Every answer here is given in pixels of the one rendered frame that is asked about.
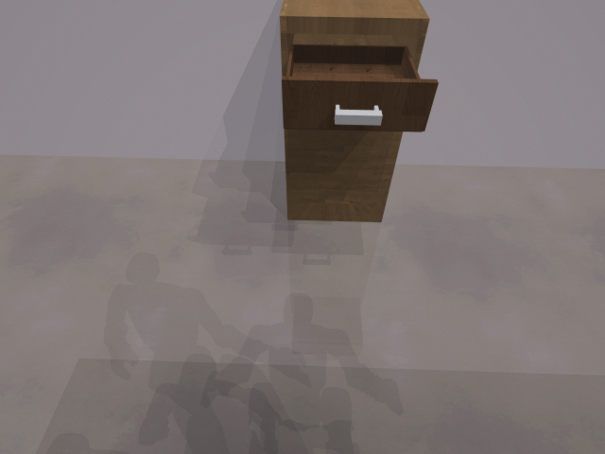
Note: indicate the drawer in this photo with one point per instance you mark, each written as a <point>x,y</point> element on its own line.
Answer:
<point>355,77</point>

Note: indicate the cabinet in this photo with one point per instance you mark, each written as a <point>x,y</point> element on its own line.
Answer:
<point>345,175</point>

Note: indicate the handle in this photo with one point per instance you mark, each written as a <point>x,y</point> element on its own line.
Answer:
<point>358,117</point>

